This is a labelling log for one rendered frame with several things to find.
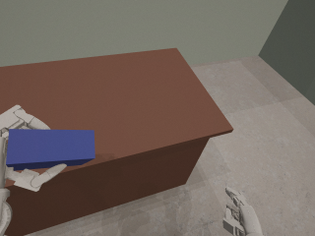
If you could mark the left robot hand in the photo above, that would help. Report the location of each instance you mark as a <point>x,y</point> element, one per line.
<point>17,118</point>

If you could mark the table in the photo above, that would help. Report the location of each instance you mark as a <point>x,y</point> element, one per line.
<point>151,118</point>

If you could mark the right robot hand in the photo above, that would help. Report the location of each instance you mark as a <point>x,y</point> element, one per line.
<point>243,220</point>

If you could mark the left robot forearm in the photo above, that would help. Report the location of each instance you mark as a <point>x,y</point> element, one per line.
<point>6,212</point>

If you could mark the sponge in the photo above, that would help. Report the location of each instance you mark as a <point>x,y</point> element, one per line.
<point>45,148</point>

